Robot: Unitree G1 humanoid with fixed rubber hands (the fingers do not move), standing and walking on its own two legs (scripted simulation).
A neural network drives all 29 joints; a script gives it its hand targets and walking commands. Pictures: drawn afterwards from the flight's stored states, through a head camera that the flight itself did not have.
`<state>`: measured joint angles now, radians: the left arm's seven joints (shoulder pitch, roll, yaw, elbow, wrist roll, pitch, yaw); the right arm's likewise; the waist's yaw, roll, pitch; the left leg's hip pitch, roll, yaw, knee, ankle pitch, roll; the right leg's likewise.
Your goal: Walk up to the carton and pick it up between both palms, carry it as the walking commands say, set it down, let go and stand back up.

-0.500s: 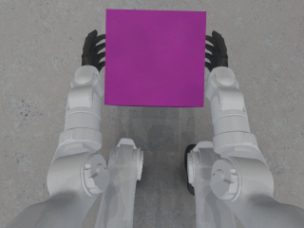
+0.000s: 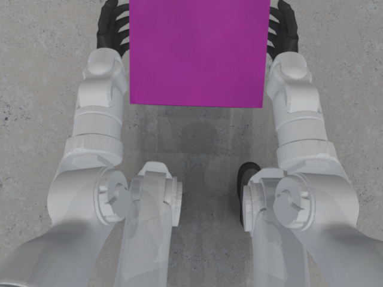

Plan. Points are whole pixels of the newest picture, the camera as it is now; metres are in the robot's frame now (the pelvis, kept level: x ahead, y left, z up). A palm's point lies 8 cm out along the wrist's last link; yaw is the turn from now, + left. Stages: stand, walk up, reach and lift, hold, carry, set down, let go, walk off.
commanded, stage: set down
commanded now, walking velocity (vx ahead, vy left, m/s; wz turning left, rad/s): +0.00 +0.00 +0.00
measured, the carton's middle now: (196, 56) +0.52 +0.03 -0.23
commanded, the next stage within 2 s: none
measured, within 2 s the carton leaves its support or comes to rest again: rests again in 1.48 s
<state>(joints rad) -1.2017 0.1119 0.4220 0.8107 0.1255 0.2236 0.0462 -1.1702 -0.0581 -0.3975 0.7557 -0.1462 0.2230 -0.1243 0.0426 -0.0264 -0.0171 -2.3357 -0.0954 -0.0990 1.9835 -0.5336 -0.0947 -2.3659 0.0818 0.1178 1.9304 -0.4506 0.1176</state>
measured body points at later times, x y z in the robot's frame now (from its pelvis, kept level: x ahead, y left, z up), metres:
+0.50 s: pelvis +0.01 +0.00 -0.02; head +0.35 +0.02 +0.27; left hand +0.52 +0.18 -0.19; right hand +0.54 -0.12 -0.18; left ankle +0.10 +0.14 -0.38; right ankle +0.13 -0.15 -0.38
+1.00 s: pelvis +0.01 +0.00 -0.02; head +0.36 +0.02 +0.26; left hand +0.52 +0.18 -0.20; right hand +0.54 -0.12 -0.20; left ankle +0.10 +0.14 -0.38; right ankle +0.13 -0.15 -0.38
